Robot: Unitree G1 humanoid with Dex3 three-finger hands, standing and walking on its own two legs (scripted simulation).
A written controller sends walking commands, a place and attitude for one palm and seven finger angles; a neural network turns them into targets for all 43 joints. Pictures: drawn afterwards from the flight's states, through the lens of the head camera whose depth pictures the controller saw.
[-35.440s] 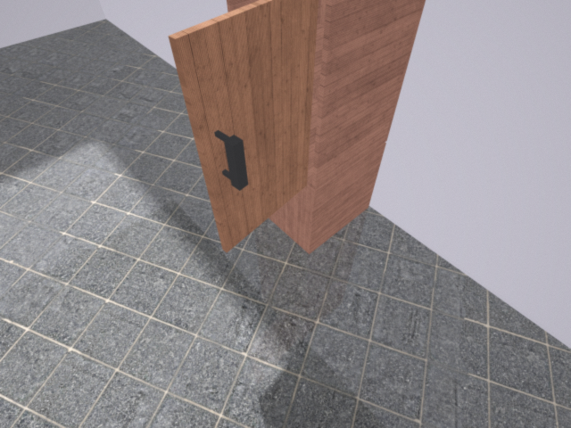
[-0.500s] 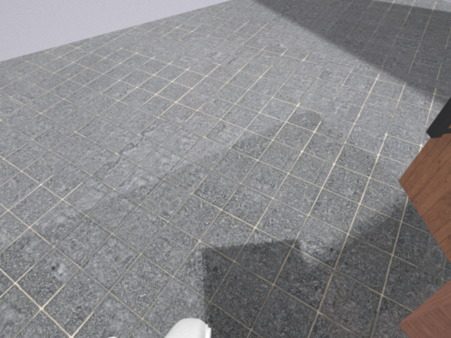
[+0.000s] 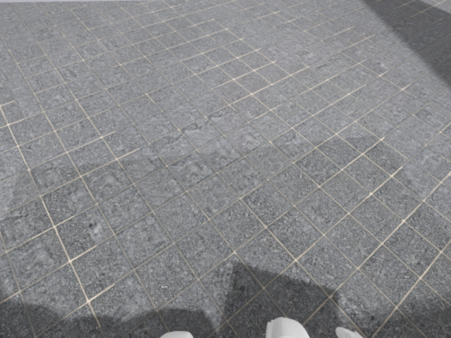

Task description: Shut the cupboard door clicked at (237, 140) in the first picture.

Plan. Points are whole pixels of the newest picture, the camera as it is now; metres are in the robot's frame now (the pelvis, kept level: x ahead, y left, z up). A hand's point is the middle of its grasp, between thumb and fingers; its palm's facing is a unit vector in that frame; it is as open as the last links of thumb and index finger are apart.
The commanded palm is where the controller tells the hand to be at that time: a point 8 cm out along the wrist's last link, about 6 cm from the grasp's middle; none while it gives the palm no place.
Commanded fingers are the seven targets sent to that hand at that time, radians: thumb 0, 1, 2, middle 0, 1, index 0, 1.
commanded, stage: walk to a spot facing it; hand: left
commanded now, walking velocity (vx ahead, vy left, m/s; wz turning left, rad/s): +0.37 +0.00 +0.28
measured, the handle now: out of the picture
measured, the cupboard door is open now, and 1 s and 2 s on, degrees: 66 66 66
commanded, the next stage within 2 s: turn to face it in 0.64 s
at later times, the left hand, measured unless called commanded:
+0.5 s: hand (176, 259) +0.28 +0.12 -0.14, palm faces +0.19 -0.96 -0.21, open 7.3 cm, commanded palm none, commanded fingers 0.00 0.90 0.90 -0.20 -0.30 -0.20 -0.30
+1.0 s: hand (144, 291) +0.22 +0.19 -0.18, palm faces +0.42 -0.89 -0.18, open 7.3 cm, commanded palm none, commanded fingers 0.00 0.90 0.90 -0.20 -0.30 -0.20 -0.30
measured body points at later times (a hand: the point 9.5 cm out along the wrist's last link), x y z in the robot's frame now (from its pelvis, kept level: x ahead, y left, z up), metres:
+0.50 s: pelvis +0.21 -0.07 +0.01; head +0.25 -0.08 +0.45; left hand +0.27 +0.17 -0.13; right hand +0.24 -0.31 -0.15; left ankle +0.13 +0.06 -0.63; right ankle +0.25 -0.15 -0.73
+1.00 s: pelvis +0.28 +0.01 +0.00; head +0.31 +0.05 +0.45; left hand +0.20 +0.23 -0.16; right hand +0.51 -0.14 -0.11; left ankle +0.29 +0.08 -0.73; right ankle +0.30 -0.17 -0.67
